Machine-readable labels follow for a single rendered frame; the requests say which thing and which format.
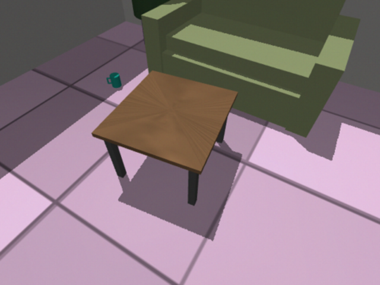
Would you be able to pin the coffee table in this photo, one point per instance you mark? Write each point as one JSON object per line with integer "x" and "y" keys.
{"x": 169, "y": 118}

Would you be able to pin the sofa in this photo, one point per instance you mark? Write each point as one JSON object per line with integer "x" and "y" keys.
{"x": 283, "y": 57}

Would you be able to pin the mug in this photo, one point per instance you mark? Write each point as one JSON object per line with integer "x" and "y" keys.
{"x": 115, "y": 80}

